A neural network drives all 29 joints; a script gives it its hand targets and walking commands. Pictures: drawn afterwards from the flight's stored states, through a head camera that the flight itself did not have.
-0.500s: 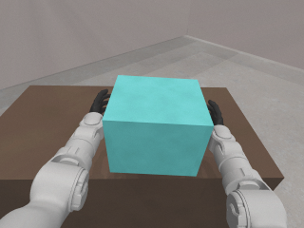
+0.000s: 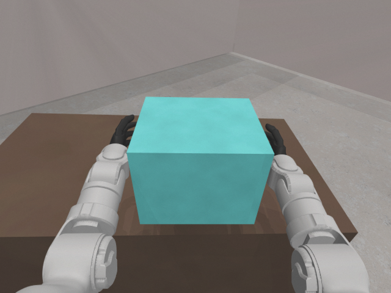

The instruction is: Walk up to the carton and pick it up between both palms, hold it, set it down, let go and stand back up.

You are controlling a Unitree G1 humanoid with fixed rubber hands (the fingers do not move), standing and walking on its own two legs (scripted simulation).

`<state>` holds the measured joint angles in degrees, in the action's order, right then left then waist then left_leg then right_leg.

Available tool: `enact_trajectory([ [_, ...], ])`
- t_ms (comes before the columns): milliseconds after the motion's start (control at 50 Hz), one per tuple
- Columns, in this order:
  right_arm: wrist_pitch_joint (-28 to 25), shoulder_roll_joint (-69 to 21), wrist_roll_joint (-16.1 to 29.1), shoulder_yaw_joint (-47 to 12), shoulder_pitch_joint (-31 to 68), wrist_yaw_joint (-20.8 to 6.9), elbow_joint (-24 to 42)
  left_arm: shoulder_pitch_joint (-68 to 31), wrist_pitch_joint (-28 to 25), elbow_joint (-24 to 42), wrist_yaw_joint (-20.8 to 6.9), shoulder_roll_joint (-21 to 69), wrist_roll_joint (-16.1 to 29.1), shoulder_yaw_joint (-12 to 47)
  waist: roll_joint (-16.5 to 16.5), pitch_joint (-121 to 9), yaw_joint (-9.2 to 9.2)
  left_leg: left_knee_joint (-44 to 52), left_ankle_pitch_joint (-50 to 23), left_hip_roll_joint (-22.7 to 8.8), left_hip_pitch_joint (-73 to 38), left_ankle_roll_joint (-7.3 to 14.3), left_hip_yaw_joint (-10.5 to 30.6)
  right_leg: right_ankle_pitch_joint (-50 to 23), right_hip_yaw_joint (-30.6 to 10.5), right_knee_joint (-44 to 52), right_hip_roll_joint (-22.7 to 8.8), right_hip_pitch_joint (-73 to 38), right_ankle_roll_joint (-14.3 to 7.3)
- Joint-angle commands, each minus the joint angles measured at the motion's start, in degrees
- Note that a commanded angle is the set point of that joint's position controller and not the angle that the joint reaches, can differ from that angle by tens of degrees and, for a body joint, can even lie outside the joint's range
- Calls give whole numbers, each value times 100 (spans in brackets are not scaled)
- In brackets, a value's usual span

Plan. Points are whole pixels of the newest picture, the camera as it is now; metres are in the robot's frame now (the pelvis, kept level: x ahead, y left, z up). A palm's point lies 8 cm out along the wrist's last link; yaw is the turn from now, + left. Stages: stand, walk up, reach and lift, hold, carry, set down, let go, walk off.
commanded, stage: reach and lift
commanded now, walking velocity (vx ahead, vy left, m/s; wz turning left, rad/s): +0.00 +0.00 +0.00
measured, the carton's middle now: (197, 157) +0.40 +0.01 +0.13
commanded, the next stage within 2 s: hold in 0.86 s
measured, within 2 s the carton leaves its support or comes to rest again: neither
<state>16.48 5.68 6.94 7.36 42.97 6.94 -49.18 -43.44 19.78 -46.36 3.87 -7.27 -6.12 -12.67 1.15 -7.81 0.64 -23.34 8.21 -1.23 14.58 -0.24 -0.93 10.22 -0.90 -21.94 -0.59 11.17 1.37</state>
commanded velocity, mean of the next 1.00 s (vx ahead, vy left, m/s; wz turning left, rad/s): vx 0.00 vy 0.00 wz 0.00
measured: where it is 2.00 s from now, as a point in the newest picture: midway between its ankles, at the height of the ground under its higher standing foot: outside the picture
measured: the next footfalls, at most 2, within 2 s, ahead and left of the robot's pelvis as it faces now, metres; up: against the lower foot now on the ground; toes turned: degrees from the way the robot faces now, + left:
none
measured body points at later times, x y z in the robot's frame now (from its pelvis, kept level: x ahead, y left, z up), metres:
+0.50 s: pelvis +0.00 +0.00 +0.00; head -0.06 +0.01 +0.45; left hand +0.40 +0.18 +0.17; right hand +0.39 -0.16 +0.16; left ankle +0.05 +0.12 -0.74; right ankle +0.02 -0.14 -0.74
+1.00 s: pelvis -0.01 +0.00 +0.00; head -0.07 +0.02 +0.45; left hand +0.38 +0.18 +0.19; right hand +0.38 -0.16 +0.18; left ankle +0.05 +0.12 -0.74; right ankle +0.02 -0.14 -0.74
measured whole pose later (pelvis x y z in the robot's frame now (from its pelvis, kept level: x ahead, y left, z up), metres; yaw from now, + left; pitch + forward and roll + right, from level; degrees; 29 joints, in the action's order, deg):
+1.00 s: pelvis -0.01 +0.00 +0.00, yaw +0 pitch -4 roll -1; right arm 22.1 6.2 9.8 6.4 42.5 7.1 -41.2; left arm -40.5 31.3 -30.3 1.8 -5.2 -10.6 -15.0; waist 1.7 -6.4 1.6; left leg -22.7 7.9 -1.3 11.3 -0.2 -0.9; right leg 10.0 -0.9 -21.5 -0.5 8.0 1.4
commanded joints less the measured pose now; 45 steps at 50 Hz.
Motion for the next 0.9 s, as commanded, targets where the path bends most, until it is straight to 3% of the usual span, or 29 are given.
enact_trajectory([
  [0,-513,-3383,665,-1844,4369,-783,2238,-3441,-2,2371,-973,4402,434,1584,-208,-2244,104,403,-1654,239,-2113,-297,157,-972,192,800,506,-617,-121],
  [40,-457,-3334,718,-1870,4146,-826,2119,-3660,52,2756,-942,4372,467,1718,-358,-2202,183,417,-1555,223,-2169,-332,161,-936,167,800,488,-526,-146],
  [80,-357,-3195,568,-1657,3978,-883,1593,-3541,179,2515,-967,4251,266,1519,-404,-1684,184,595,-1099,182,-1928,-343,185,-483,174,843,444,-429,-183],
  [120,-348,-3183,602,-1781,4106,-885,1897,-3262,289,2429,-1024,4201,242,1477,-172,-1583,109,601,-1109,209,-1841,-230,138,-606,196,845,446,-598,-159],
  [200,-376,-3286,657,-1874,4292,-841,2230,-3515,300,2687,-1031,4223,357,1653,-171,-1925,153,558,-1251,251,-1939,-210,133,-801,180,814,432,-649,-109],
  [240,-379,-3342,758,-1948,4537,-834,2423,-3619,306,2724,-1010,4271,412,1664,-157,-2095,82,520,-1315,259,-1987,-204,143,-744,199,829,463,-639,-108],
  [260,-371,-3310,750,-1917,4442,-834,2364,-3607,332,2758,-1001,4261,419,1758,-235,-2013,165,516,-1316,256,-2012,-207,170,-843,185,831,439,-584,-104],
  [320,-297,-3359,761,-2015,4510,-786,2424,-3298,431,2506,-1027,4136,286,1550,-14,-1887,32,542,-1315,304,-1835,-104,121,-877,168,866,432,-724,-49],
  [360,-246,-3193,710,-1906,4250,-785,2185,-3238,503,2476,-1081,4080,210,1524,-80,-1679,166,577,-1151,284,-1890,-118,142,-790,184,866,424,-654,-63],
  [420,-153,-3180,664,-1805,4165,-796,1947,-3260,585,2403,-1161,3977,82,1320,-45,-1385,134,686,-923,294,-1708,-86,100,-556,168,900,380,-716,-64],
  [440,-208,-3248,753,-1903,4445,-798,2235,-3524,549,2715,-1155,4022,205,1474,-86,-1800,115,628,-1107,304,-1838,-101,76,-730,206,858,408,-801,-68],
  [460,-249,-3227,777,-1912,4503,-791,2407,-3621,536,2869,-1134,4141,370,1714,-161,-1910,214,582,-1145,288,-1925,-147,104,-773,192,832,412,-725,-75],
  [500,-295,-3352,947,-2133,4699,-761,2805,-3495,549,3012,-1072,4226,425,1813,-143,-2272,109,430,-1729,310,-2097,-160,118,-1286,211,769,459,-861,-53],
  [520,-288,-3356,1021,-2194,4661,-741,2993,-3534,545,3218,-1049,4280,513,1908,-113,-2501,153,389,-1899,290,-2224,-182,152,-1423,224,743,498,-904,-58],
  [620,-74,-3203,797,-1963,4357,-745,2212,-3210,750,2507,-1153,3947,66,1328,6,-1469,66,649,-1035,300,-1858,-18,70,-604,198,937,386,-655,-29],
  [640,-51,-3124,765,-1913,4265,-743,2217,-3137,790,2535,-1185,3975,51,1328,7,-1350,162,668,-1027,277,-1864,-20,94,-683,187,923,377,-672,-47],
  [680,-56,-3172,864,-2036,4317,-723,2487,-3135,843,2860,-1220,4005,119,1471,-17,-1676,141,620,-1307,300,-1953,-58,66,-940,188,883,400,-936,-58],
  [700,-45,-3187,858,-2005,4425,-722,2401,-3225,833,2737,-1250,3921,97,1370,86,-1533,122,655,-1050,304,-1836,-8,63,-684,172,942,391,-863,-34],
  [740,-85,-3267,945,-2058,4612,-717,2692,-3479,807,3061,-1229,4046,250,1612,23,-1799,141,604,-1151,320,-1893,-47,76,-762,196,890,413,-843,-44],
  [760,-132,-3363,1058,-2233,4720,-704,3083,-3595,777,3446,-1185,4167,413,1850,-8,-2311,151,488,-1549,321,-2090,-88,71,-1112,215,809,467,-975,-43],
  [820,-47,-3301,1107,-2189,4561,-686,2942,-3403,845,3286,-1122,4159,378,1869,-148,-2052,174,476,-1601,301,-2100,-159,119,-1086,200,857,488,-828,-74],
  [840,-2,-3220,1045,-2108,4405,-682,2806,-3375,887,3328,-1130,4193,328,1872,-203,-1977,266,488,-1552,298,-2152,-178,103,-1061,213,873,480,-801,-66],
  [880,95,-3162,989,-2098,4265,-699,2555,-3382,970,3269,-1156,4043,244,1772,-192,-1665,236,603,-1153,293,-1983,-149,70,-709,190,920,444,-764,-70],
])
